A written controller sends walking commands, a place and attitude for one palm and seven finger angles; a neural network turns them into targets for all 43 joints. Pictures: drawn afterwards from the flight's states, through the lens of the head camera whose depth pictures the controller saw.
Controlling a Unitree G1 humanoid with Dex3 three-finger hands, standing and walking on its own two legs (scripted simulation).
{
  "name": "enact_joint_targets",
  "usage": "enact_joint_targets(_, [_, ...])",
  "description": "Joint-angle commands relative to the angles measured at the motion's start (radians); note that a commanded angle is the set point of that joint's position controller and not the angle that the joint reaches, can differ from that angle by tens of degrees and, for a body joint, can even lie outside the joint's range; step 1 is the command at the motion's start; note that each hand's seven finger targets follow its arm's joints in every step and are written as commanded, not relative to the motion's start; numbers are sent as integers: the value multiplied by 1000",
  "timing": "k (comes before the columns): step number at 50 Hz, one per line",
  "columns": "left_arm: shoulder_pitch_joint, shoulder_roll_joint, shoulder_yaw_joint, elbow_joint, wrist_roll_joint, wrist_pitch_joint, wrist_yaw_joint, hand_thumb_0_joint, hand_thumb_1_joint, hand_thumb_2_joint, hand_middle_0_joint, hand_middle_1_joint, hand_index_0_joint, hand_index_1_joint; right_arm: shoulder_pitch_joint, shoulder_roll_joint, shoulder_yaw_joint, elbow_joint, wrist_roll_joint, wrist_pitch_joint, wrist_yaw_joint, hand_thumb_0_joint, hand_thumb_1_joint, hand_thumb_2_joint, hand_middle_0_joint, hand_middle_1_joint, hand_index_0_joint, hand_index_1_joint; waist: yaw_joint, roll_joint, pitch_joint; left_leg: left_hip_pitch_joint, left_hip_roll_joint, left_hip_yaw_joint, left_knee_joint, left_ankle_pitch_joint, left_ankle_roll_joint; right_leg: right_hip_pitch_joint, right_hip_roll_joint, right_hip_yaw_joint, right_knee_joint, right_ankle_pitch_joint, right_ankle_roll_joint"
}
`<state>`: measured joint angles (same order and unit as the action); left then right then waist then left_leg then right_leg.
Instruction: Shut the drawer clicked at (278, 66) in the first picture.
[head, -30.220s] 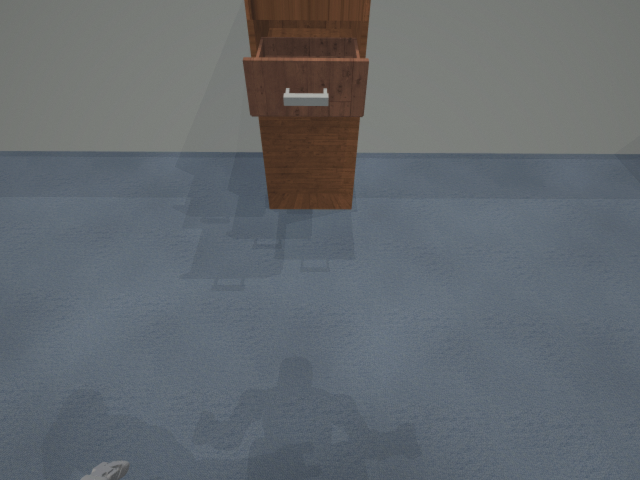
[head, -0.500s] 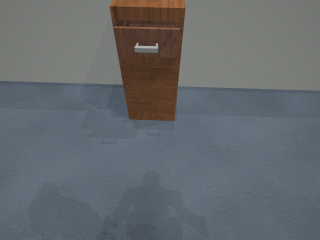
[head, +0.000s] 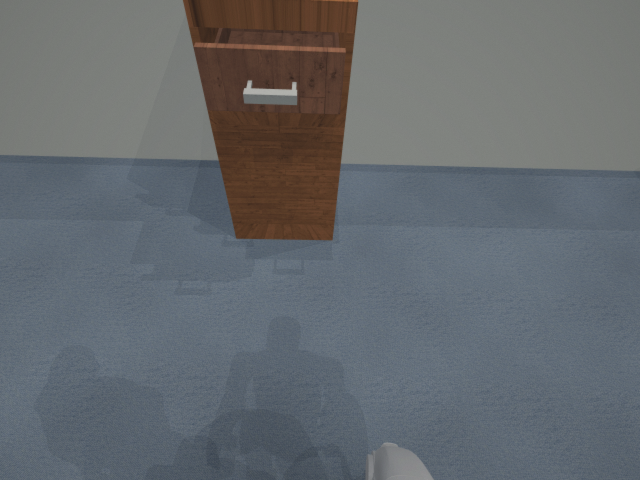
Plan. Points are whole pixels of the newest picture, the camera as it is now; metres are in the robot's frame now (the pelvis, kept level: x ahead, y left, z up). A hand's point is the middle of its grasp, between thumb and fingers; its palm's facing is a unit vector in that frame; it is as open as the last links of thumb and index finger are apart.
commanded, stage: take the last steps up to it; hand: left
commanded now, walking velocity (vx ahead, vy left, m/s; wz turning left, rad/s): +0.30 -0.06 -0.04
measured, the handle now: (271, 91) +0.90 +0.14 -0.04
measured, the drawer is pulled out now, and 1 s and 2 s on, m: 0.08 0.08 0.08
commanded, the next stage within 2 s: come to a stop and stand still in 0.78 s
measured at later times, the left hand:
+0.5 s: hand (254, 451) +0.18 +0.10 -0.18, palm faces +0.09 -0.98 -0.17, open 7.2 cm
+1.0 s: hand (279, 320) +0.39 +0.08 -0.17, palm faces +0.07 -0.97 -0.25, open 7.4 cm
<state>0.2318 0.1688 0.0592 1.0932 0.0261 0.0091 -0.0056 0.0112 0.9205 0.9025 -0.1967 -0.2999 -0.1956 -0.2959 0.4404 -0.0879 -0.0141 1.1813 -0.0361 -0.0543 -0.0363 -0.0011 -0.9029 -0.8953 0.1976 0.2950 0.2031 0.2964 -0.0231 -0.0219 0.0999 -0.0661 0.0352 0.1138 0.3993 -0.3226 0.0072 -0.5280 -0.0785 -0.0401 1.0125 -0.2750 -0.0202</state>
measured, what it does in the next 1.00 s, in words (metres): walks ahead: right foot, then left foot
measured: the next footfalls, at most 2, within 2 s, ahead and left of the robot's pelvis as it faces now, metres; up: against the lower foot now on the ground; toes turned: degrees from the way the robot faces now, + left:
right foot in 0.18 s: +0.20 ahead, -0.17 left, +0.00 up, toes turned -7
left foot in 0.56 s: +0.30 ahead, +0.05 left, +0.00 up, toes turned +10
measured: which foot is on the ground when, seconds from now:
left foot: down 0.00-0.18, up 0.20-0.54, down 0.56-0.88, up 0.90-1.00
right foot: up 0.00-0.16, down 0.18-0.58, up 0.60-0.86, down 0.88-1.00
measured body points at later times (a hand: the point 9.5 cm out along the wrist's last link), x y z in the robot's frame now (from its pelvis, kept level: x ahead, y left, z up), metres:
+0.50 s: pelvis +0.18 -0.08 +0.00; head +0.21 -0.06 +0.45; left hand +0.18 +0.15 -0.17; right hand +0.26 -0.31 -0.14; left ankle +0.23 +0.05 -0.72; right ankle +0.16 -0.17 -0.74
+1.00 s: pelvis +0.34 -0.11 -0.01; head +0.38 -0.13 +0.44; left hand +0.38 +0.13 -0.15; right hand +0.32 -0.34 -0.17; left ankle +0.29 +0.02 -0.70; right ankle +0.37 -0.21 -0.74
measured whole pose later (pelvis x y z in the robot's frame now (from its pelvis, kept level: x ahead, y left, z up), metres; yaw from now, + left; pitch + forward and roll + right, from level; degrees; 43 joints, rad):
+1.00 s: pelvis +0.34 -0.11 -0.01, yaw +3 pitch -1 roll +1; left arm 0.18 0.16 0.05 1.05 0.03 -0.04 0.02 0.00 0.91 0.90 -0.19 -0.30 -0.19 -0.30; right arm 0.29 -0.19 -0.04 1.12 -0.01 0.03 -0.01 0.00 -0.92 -0.90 0.20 0.29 0.20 0.30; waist -0.02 0.04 0.10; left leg -0.32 0.05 0.06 0.86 -0.51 -0.02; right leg -0.28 -0.05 -0.12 0.55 -0.26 -0.03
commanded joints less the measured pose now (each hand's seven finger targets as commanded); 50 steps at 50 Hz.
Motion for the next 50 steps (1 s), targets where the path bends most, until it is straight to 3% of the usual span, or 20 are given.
enact_joint_targets(1, [-83, 2, 3, -93, -9, -17, -26, 0, 900, 900, -200, -300, -200, -300, 80, -160, -33, -22, 1, -10, -10, 0, -900, -900, 200, 300, 200, 300, -13, 171, 70, -122, 231, -114, -208, 265, 125, 20, -14, -53, -214, 82, 10])
enact_joint_targets(5, [-101, 34, 13, -100, -8, -24, -28, 0, 900, 900, -200, -300, -200, -300, 80, -184, -43, -16, -4, 2, -5, 0, -900, -900, 200, 300, 200, 300, -5, 170, 42, -107, 252, -111, -156, 238, 122, 141, 17, -82, -344, 80, -8])
enact_joint_targets(7, [49, 73, 26, -53, -6, -40, -23, 0, 900, 900, -200, -300, -200, -300, 76, -182, -44, -15, 5, 7, -2, 0, -900, -900, 200, 300, 200, 300, 65, 86, -48, -112, 196, -54, 60, 377, 84, 371, 67, -114, -463, 103, -23])
enact_joint_targets(8, [197, 130, 44, -8, -2, -54, -17, 0, 900, 900, -200, -300, -200, -300, 72, -166, -44, -22, 15, 7, 5, 0, -900, -900, 200, 300, 200, 300, 127, -8, -132, -227, 133, -9, 290, 322, 50, 597, 9, -26, -513, 57, -56])
enact_joint_targets(9, [319, 260, 78, 15, 0, -62, 0, 0, 900, 900, -200, -300, -200, -300, 104, -88, -29, -61, 30, 5, 17, 0, -900, -900, 200, 300, 200, 300, 157, -327, -250, -460, -14, 52, 637, -141, 4, 772, -285, 396, -664, -34, -157])
enact_joint_targets(10, [313, 263, 70, 19, -17, -54, 10, 0, 900, 900, -200, -300, -200, -300, 14, -108, -30, -94, 31, 15, 14, 0, -900, -900, 200, 300, 200, 300, 155, -273, -217, -524, 4, -64, 848, -316, 22, 690, -362, 520, -766, -66, -188])
enact_joint_targets(12, [128, 166, 44, -30, -11, -47, 22, 0, 900, 900, -200, -300, -200, -300, -53, -93, -41, -96, 23, 19, 19, 0, -900, -900, 200, 300, 200, 300, 87, -180, -46, -559, 97, -120, 892, -146, 24, 433, -294, 389, -804, -186, -169])
enact_joint_targets(15, [31, 91, 20, -61, 1, -61, 29, 0, 900, 900, -200, -300, -200, -300, -32, -59, -36, -89, 10, 40, 25, 0, -900, -900, 200, 300, 200, 300, 5, -77, -47, -418, 122, -103, 745, -77, 4, 268, -242, 172, -813, -3, -149])
enact_joint_targets(21, [77, 107, 22, -34, 5, -81, 16, 0, 900, 900, -200, -300, -200, -300, -152, -55, -38, -155, 12, 39, 47, 0, -900, -900, 200, 300, 200, 300, 16, -34, -11, -357, 92, -47, 390, -27, -11, 277, -230, 122, -838, 23, -175])
enact_joint_targets(26, [82, 110, 21, -16, -9, -77, 9, 0, 900, 900, -200, -300, -200, -300, -136, -105, -38, -155, 11, 9, 46, 0, -900, -900, 200, 300, 200, 300, -16, 7, -35, -101, 27, 26, 85, 116, -15, 270, -151, 29, -691, 101, -108])
enact_joint_targets(27, [86, 90, 15, -20, -12, -75, 5, 0, 900, 900, -200, -300, -200, -300, -71, -150, -47, -131, 9, 0, 39, 0, -900, -900, 200, 300, 200, 300, -44, 92, -80, 51, 68, -42, 40, 145, 13, 190, -97, -16, -537, 145, -70])
enact_joint_targets(29, [21, 50, -3, -82, -13, -80, -2, 0, 900, 900, -200, -300, -200, -300, 108, -291, -81, -103, -4, 3, 19, 0, -900, -900, 200, 300, 200, 300, -112, 343, -135, 253, 423, -486, -99, 347, 217, -104, 60, -113, -30, -306, 13])
enact_joint_targets(30, [-25, 70, 5, -101, -5, -78, 4, 0, 900, 900, -200, -300, -200, -300, 99, -291, -77, -106, -8, 11, 13, 0, -900, -900, 200, 300, 200, 300, -110, 230, -99, 186, 446, -476, -103, 361, 251, -132, 26, -26, 94, -327, 7])
enact_joint_targets(33, [-19, 52, 11, -79, 0, -59, -4, 0, 900, 900, -200, -300, -200, -300, -62, -206, -48, -150, -1, 2, 7, 0, -900, -900, 200, 300, 200, 300, -27, 168, -6, -47, 337, -304, -160, 266, 168, -75, -40, 22, 89, -166, 19])
enact_joint_targets(41, [81, 31, 6, -44, 3, -41, -15, 0, 900, 900, -200, -300, -200, -300, -138, -218, -56, -144, 6, 21, 11, 0, -900, -900, 200, 300, 200, 300, 46, 120, -78, -194, 188, -86, -39, 88, 89, 325, 43, -113, -449, 55, 37])
enact_joint_targets(42, [127, 67, 15, -29, 4, -46, -11, 0, 900, 900, -200, -300, -200, -300, -144, -202, -52, -140, 11, 24, 15, 0, -900, -900, 200, 300, 200, 300, 70, 49, -85, -239, 137, -52, 32, 4, 55, 409, 28, -74, -526, 61, 31])
enact_joint_targets(44, [222, 227, 44, -9, 3, -56, 8, 0, 900, 900, -200, -300, -200, -300, -143, -127, -36, -177, 22, 34, 29, 0, -900, -900, 200, 300, 200, 300, 111, -338, -87, -479, -11, 57, 381, -280, -16, 537, -302, 377, -794, -102, -112])
enact_joint_targets(45, [217, 226, 38, -16, -2, -49, 13, 0, 900, 900, -200, -300, -200, -300, -183, -154, -38, -180, 19, 41, 27, 0, -900, -900, 200, 300, 200, 300, 128, -240, -66, -463, 15, -26, 527, -340, -10, 477, -356, 429, -837, -42, -175])
enact_joint_targets(47, [75, 164, 21, -42, -1, -53, 31, 0, 900, 900, -200, -300, -200, -300, -154, -132, -32, -137, 25, 46, 17, 0, -900, -900, 200, 300, 200, 300, 52, -185, -34, -403, 52, -104, 542, -210, -19, 380, -294, 300, -764, 334, -164])
enact_joint_targets(50, [29, 150, 22, -63, 1, -42, 48, 0, 900, 900, -200, -300, -200, -300, -120, -111, -25, -111, 40, 68, 13, 0, -900, -900, 200, 300, 200, 300, 34, -142, -99, -329, 30, -84, 433, -175, -30, 436, -246, 110, -639, 845, -154])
